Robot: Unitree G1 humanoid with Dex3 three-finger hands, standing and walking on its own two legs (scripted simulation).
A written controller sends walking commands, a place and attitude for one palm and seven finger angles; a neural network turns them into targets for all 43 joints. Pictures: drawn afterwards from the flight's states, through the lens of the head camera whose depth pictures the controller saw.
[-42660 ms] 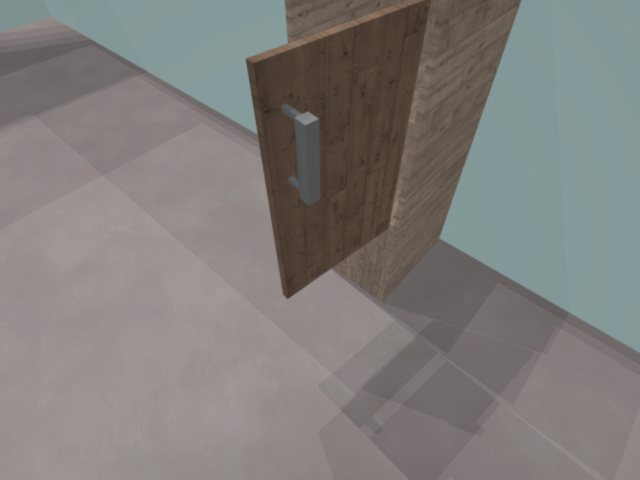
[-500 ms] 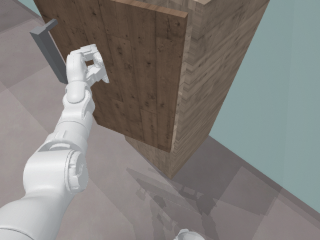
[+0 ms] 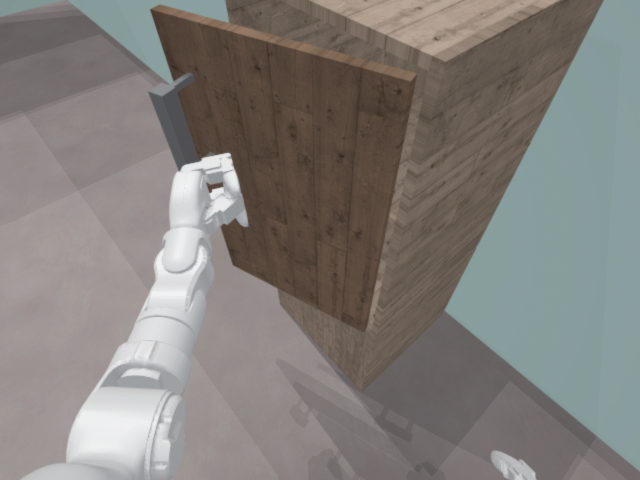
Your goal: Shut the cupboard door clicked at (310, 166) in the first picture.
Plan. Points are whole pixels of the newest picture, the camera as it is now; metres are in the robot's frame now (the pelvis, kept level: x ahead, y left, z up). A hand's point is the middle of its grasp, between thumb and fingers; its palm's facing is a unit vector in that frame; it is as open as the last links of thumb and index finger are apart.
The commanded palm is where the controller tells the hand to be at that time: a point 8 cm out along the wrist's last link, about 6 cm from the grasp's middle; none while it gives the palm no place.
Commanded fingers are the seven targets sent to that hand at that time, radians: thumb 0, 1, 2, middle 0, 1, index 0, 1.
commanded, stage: draw the hand back to the body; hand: left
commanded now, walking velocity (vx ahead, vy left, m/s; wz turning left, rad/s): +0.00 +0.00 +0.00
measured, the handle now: (189, 130) +0.60 +0.20 +0.11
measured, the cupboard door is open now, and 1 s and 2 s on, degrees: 18 18 18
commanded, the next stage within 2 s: step back with the hand held close in 1.66 s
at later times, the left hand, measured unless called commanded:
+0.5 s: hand (173, 239) +0.36 +0.16 +0.14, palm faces +0.04 -1.00 -0.02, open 3.1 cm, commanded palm +0.32 +0.21 +0.14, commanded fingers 0.00 0.90 0.90 -1.25 -1.44 -1.25 -1.44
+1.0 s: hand (52, 311) +0.26 +0.24 +0.16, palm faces +0.32 -0.90 -0.30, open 4.0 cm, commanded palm +0.21 +0.29 +0.18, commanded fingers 0.00 0.90 0.90 -0.56 -0.69 -0.56 -0.69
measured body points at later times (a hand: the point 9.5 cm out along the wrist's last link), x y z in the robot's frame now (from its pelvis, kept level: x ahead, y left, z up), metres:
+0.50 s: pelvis +0.01 +0.01 +0.01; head +0.01 +0.00 +0.46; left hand +0.35 +0.22 +0.14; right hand +0.13 -0.23 -0.10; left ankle -0.01 +0.12 -0.72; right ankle +0.00 -0.09 -0.72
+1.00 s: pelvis +0.02 +0.02 +0.02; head +0.01 +0.00 +0.47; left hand +0.24 +0.29 +0.18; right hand +0.21 -0.18 -0.07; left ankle -0.01 +0.12 -0.72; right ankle +0.00 -0.09 -0.72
